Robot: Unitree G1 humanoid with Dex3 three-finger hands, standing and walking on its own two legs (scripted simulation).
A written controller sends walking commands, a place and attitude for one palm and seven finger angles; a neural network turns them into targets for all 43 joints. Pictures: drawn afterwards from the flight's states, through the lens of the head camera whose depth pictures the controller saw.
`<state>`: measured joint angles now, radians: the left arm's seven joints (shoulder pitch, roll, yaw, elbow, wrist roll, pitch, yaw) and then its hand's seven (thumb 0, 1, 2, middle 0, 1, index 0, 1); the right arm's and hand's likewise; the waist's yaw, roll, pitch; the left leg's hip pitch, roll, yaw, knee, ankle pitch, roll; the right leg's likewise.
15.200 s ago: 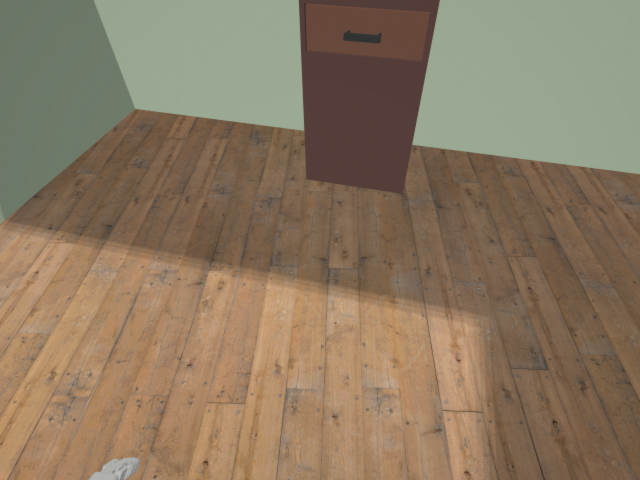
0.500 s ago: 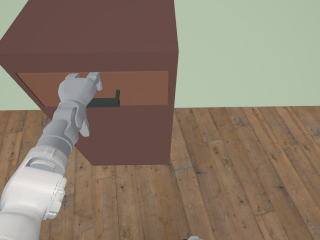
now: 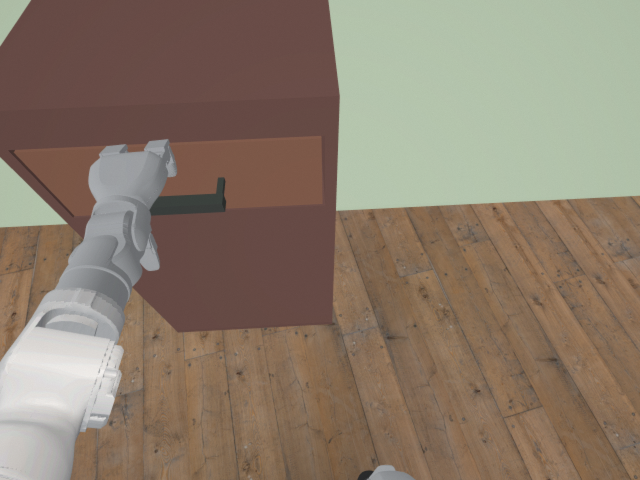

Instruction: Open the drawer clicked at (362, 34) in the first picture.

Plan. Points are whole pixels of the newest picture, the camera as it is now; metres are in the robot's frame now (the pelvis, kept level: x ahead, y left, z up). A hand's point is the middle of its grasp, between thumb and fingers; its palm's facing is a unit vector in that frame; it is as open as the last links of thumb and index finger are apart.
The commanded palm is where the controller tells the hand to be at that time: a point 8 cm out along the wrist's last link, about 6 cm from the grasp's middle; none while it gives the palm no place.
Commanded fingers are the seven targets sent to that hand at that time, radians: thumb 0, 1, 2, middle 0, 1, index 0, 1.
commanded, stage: move the hooked fingers above the handle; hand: left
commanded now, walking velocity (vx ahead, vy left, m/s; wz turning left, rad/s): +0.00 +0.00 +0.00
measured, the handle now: (183, 194) +0.54 +0.20 -0.03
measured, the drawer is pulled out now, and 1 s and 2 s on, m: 0.00 0.00 0.00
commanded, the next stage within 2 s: lower the fingers behind the handle in 0.76 s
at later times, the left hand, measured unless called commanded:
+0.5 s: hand (158, 194) +0.49 +0.20 +0.04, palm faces -0.05 +0.01 -1.00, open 13.7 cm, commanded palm +0.47 +0.22 +0.08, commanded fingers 0.00 -0.50 0.30 -0.30 -1.20 -0.30 -1.20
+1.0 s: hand (181, 187) +0.50 +0.17 +0.04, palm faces +0.10 +0.00 -0.99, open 13.5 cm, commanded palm +0.47 +0.21 +0.08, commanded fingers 0.00 -0.50 0.30 -0.30 -1.20 -0.30 -1.20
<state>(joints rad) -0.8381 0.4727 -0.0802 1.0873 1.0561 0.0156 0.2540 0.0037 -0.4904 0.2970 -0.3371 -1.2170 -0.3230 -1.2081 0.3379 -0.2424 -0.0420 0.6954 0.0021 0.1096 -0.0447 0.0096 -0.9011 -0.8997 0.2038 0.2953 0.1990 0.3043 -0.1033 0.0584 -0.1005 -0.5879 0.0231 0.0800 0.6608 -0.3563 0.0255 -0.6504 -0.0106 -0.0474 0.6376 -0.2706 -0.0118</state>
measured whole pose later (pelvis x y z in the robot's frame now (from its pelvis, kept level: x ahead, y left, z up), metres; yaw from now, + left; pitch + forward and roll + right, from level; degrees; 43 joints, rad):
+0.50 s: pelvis -0.01 +0.01 +0.00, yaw -1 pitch +17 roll +0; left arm -0.90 0.45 -0.05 1.15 1.08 0.07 0.33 0.00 -0.49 0.30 -0.36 -1.23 -0.34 -1.24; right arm 0.29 -0.24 -0.01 0.70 0.00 0.13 -0.03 0.01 -0.90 -0.90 0.20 0.30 0.20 0.30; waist -0.13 0.06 -0.11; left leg -0.63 0.02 0.10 0.69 -0.37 0.03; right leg -0.70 -0.01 -0.03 0.67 -0.27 0.00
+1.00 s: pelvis -0.01 +0.01 -0.01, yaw +0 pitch +19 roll -1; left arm -0.92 0.37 -0.09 1.10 1.12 0.03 0.46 0.00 -0.49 0.30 -0.41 -1.28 -0.36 -1.28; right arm 0.29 -0.26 -0.04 0.73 -0.02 0.12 0.00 0.01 -0.90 -0.90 0.20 0.29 0.20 0.30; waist -0.12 0.07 -0.13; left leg -0.72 0.02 0.07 0.78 -0.40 0.04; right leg -0.77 -0.02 -0.05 0.73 -0.30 0.00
